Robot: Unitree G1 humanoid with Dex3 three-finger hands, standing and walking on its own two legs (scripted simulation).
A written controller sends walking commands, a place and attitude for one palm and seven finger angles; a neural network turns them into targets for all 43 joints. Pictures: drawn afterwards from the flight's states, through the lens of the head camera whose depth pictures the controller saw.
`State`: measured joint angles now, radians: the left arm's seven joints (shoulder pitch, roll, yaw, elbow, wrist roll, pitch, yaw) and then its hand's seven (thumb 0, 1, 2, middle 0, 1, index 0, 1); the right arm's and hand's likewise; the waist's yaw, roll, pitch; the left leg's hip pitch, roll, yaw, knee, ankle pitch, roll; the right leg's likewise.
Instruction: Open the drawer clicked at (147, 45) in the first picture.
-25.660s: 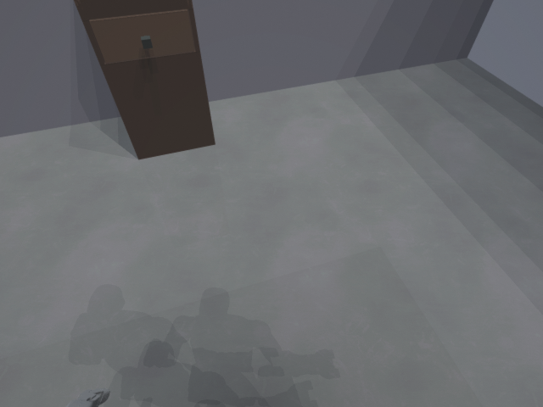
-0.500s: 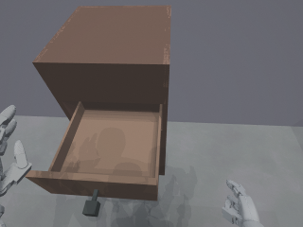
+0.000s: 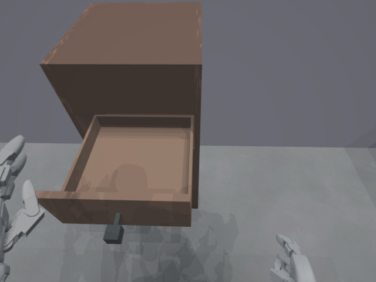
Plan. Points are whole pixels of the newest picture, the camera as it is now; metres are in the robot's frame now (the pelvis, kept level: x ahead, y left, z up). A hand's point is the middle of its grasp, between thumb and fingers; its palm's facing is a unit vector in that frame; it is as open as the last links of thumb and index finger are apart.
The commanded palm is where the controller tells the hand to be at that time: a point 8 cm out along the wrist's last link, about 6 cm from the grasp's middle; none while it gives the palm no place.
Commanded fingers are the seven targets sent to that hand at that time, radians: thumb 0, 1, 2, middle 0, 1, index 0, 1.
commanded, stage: step back with the hand held close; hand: left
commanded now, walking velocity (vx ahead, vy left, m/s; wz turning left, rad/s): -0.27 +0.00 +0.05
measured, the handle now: (115, 227) +0.27 +0.21 -0.12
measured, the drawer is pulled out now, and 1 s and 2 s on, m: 0.30 0.30 0.30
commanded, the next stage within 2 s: stop stepping back and stand still in 0.62 s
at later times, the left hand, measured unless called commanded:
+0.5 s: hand out of the picture +0.10 +0.24 +0.16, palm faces +0.35 -0.82 -0.45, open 7.4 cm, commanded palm +0.03 +0.29 +0.19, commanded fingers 0.00 0.90 0.90 -0.20 -0.30 -0.20 -0.30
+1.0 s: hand out of the picture +0.01 +0.22 +0.16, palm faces +0.29 -0.82 -0.50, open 7.4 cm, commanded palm -0.05 +0.26 +0.19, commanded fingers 0.00 0.90 0.90 -0.20 -0.30 -0.20 -0.30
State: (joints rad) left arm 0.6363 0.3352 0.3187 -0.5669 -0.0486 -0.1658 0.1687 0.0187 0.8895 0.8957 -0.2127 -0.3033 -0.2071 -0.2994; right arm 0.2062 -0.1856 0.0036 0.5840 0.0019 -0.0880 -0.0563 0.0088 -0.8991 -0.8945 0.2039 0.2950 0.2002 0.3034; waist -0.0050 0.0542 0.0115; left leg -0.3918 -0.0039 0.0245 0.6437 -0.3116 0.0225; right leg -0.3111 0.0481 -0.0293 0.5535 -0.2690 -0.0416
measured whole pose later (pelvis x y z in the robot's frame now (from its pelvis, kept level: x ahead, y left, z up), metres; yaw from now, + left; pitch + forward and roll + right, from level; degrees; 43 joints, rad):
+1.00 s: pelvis -0.18 -0.02 +0.01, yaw +0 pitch +2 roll +0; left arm 0.72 0.40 0.36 -0.61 -0.04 -0.20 0.16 0.02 0.88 0.90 -0.22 -0.30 -0.21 -0.30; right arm 0.24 -0.23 -0.02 0.61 0.02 -0.09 -0.05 0.01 -0.90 -0.89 0.20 0.29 0.20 0.30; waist -0.05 -0.02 0.00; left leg -0.29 0.00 0.04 0.54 -0.30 0.02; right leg -0.25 0.00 -0.01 0.49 -0.28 -0.01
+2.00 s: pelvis -0.19 +0.01 +0.01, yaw +1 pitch -1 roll -1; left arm 0.31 0.21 0.01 1.07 0.01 0.03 0.03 -0.01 0.97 0.89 -0.21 -0.30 -0.20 -0.30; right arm 0.31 -0.16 0.00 1.07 -0.01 0.03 -0.02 0.00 -0.90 -0.89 0.20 0.29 0.20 0.30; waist 0.00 -0.02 0.10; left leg -0.19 -0.01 0.04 0.45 -0.24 0.04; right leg -0.15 -0.02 -0.03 0.40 -0.22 0.02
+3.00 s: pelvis -0.19 -0.01 +0.01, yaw +1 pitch -2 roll +0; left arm 0.30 0.11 0.01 1.16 0.01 0.00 0.04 0.01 0.91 0.90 -0.20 -0.30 -0.20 -0.30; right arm 0.30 -0.10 -0.01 1.14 -0.01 0.00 -0.04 0.00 -0.91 -0.89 0.20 0.29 0.20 0.30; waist 0.00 0.01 0.08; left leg -0.16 0.00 0.03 0.42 -0.23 0.01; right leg -0.14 -0.01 -0.03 0.41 -0.24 -0.01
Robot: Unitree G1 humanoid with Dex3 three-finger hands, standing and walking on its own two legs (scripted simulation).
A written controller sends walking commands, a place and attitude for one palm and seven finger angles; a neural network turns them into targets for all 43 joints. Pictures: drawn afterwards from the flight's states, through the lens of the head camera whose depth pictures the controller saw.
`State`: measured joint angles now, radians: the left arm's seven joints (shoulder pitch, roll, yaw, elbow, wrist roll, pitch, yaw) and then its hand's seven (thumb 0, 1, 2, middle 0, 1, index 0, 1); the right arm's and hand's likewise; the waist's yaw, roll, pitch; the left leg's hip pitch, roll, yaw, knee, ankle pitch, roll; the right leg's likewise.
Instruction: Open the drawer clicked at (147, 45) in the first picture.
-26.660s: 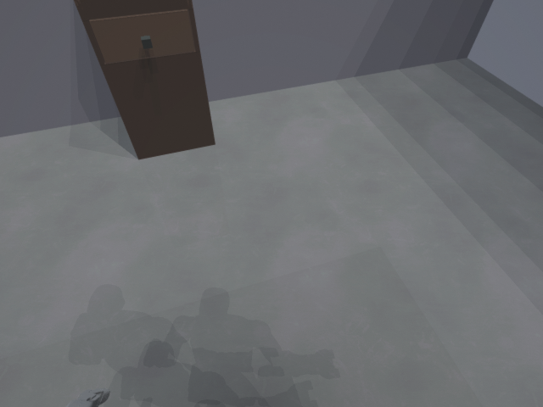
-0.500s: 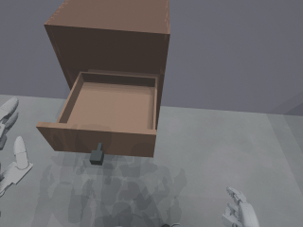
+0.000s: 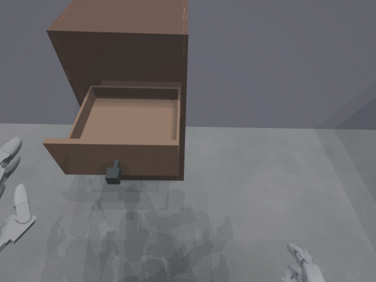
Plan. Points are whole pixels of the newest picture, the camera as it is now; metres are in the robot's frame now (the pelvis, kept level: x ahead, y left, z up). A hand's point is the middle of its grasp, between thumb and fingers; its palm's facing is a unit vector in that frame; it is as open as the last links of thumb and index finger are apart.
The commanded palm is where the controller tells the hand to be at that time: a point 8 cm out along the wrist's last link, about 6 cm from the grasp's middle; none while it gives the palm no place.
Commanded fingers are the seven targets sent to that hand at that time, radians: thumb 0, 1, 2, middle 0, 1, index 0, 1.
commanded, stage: stop stepping back and stand still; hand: left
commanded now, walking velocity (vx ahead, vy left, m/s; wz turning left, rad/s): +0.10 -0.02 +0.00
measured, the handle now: (114, 170) +0.45 +0.23 -0.13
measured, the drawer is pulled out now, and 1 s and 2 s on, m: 0.30 0.30 0.30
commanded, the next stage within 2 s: let the arm hang, fingers relaxed in 0.42 s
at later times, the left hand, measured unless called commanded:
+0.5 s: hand (15, 225) +0.18 +0.25 +0.15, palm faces +0.36 -0.83 -0.43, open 7.5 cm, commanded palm none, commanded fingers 0.00 0.90 0.90 -0.20 -0.30 -0.20 -0.30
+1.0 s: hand out of the picture -0.04 +0.21 -0.17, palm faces +0.02 -0.98 -0.22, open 7.1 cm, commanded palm none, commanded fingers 0.00 0.90 0.90 -0.20 -0.30 -0.20 -0.30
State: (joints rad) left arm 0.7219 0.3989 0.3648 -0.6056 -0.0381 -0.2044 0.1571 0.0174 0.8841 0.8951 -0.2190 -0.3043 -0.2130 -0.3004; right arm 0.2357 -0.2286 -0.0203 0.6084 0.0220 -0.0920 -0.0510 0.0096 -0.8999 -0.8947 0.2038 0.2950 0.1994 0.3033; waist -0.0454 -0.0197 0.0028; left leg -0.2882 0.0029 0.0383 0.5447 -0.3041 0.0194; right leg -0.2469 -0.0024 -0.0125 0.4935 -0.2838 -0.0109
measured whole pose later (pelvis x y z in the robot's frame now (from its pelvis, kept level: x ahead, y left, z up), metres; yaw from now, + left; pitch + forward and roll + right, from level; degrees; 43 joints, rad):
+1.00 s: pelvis -0.02 +0.02 +0.00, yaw +1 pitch -1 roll -1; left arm 0.31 0.21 0.01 1.07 0.01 0.03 0.03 -0.01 0.97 0.89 -0.21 -0.30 -0.20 -0.30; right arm 0.31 -0.16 0.00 1.07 -0.01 0.03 -0.02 0.00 -0.90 -0.89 0.20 0.29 0.20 0.30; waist 0.00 -0.02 0.10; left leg -0.19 -0.01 0.04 0.45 -0.24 0.04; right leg -0.15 -0.02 -0.03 0.40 -0.22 0.02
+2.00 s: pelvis -0.01 +0.00 +0.01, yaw +1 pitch -2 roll +0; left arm 0.30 0.11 0.01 1.16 0.01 0.00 0.04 0.01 0.91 0.90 -0.20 -0.30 -0.20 -0.30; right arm 0.30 -0.10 -0.01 1.14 -0.01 0.00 -0.04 0.00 -0.91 -0.89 0.20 0.29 0.20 0.30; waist 0.00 0.01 0.08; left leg -0.16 0.00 0.03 0.42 -0.23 0.01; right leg -0.14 -0.01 -0.03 0.41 -0.24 -0.01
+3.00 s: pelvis +0.00 -0.01 +0.01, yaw +1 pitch -2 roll +0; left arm 0.30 0.11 0.01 1.16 0.01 -0.01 0.04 0.01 0.91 0.90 -0.20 -0.30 -0.20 -0.30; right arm 0.30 -0.10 -0.01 1.15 -0.01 0.00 -0.04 0.00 -0.91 -0.89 0.20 0.29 0.20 0.30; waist 0.00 0.01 0.07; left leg -0.14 0.02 0.02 0.40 -0.23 -0.01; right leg -0.12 0.01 -0.04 0.40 -0.24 -0.03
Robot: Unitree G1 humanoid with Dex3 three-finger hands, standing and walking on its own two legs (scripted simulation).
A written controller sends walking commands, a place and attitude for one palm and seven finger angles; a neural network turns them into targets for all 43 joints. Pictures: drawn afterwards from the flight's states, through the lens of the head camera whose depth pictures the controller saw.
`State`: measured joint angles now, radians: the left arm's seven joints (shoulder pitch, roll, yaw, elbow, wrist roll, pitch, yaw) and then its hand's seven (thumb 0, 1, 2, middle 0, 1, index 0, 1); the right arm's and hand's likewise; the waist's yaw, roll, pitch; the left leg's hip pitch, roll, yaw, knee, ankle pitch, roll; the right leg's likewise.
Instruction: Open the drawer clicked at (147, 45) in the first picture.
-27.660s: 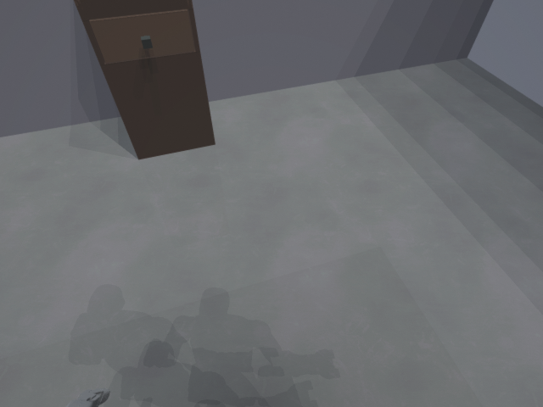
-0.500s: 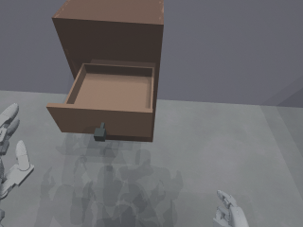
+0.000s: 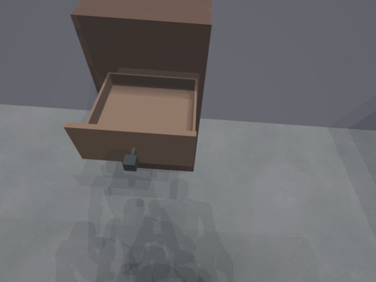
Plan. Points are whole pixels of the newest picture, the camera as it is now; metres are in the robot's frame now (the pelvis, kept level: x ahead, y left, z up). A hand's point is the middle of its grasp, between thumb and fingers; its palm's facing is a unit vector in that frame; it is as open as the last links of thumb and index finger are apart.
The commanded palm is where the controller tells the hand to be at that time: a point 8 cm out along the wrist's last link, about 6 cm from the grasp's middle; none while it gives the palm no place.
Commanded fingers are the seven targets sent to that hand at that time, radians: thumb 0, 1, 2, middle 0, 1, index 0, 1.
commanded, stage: let the arm hang, fingers relaxed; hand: left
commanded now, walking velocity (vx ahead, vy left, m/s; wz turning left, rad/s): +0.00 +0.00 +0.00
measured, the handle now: (131, 158) +0.46 +0.20 -0.13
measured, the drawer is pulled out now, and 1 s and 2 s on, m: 0.30 0.30 0.30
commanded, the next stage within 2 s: look to check the result in 0.62 s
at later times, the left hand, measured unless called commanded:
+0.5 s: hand out of the picture -0.02 +0.14 -0.18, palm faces +0.02 -0.99 -0.14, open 7.4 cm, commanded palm none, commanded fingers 0.00 0.90 0.90 -0.20 -0.30 -0.20 -0.30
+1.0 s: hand out of the picture -0.02 +0.14 -0.18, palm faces +0.04 -0.99 -0.17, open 7.4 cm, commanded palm none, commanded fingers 0.00 0.90 0.90 -0.20 -0.30 -0.20 -0.30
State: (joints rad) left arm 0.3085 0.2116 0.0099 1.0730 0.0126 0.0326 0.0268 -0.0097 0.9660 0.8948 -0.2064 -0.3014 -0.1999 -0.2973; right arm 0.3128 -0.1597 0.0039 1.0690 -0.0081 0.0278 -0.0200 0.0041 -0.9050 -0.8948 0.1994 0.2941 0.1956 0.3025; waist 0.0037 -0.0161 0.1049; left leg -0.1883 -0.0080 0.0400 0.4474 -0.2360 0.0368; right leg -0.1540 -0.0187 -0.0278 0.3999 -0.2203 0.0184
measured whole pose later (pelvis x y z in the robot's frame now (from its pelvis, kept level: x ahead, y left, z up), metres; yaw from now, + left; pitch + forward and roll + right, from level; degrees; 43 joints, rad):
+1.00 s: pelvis +0.01 -0.02 +0.00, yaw +0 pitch -2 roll +0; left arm 0.30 0.11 0.01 1.16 0.01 0.00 0.04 0.01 0.91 0.90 -0.20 -0.30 -0.20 -0.30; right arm 0.30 -0.10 -0.01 1.14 -0.01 0.00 -0.04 0.00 -0.91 -0.89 0.20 0.29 0.20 0.30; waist 0.00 0.01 0.08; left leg -0.16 0.00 0.03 0.42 -0.23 0.01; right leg -0.14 -0.01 -0.03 0.41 -0.24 -0.01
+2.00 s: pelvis +0.01 -0.03 +0.00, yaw +0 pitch -2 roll +0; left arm 0.30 0.11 0.01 1.16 0.01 -0.01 0.04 0.01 0.91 0.90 -0.20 -0.30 -0.20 -0.30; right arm 0.30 -0.10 -0.01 1.15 -0.01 0.00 -0.04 0.00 -0.91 -0.89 0.20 0.29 0.20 0.30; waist 0.00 0.01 0.07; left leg -0.14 0.02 0.02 0.40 -0.23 -0.01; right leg -0.12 0.01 -0.04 0.40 -0.24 -0.03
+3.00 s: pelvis +0.01 -0.05 +0.00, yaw +0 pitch -2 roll +0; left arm 0.29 0.11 0.01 1.16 0.01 -0.01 0.04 0.01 0.91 0.90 -0.20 -0.30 -0.20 -0.30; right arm 0.29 -0.10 -0.02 1.15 -0.01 0.01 -0.04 0.00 -0.91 -0.89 0.20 0.29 0.20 0.30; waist 0.00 0.02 0.08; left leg -0.14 0.05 0.02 0.39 -0.22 -0.04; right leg -0.13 0.04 -0.05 0.39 -0.24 -0.06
